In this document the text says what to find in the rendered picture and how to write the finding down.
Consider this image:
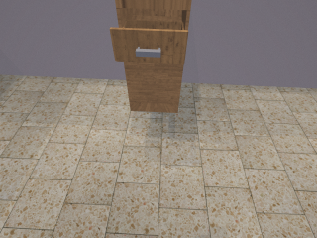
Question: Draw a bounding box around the drawer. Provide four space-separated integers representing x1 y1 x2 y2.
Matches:
109 20 188 65

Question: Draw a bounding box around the cabinet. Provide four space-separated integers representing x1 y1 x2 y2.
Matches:
115 0 192 113

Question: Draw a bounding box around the handle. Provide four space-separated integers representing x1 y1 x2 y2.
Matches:
135 47 161 58

